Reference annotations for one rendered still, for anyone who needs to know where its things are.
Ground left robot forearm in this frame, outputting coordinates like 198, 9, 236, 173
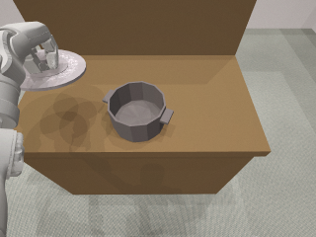
0, 26, 32, 129

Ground robot left hand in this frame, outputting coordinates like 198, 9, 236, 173
4, 21, 59, 74

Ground robot left upper arm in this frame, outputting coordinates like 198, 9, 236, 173
0, 128, 25, 237

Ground lid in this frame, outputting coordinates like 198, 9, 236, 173
20, 49, 87, 92

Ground pot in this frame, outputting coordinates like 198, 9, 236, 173
102, 81, 174, 142

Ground table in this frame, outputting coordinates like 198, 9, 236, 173
13, 0, 272, 195

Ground knob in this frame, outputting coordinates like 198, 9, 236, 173
36, 51, 50, 64

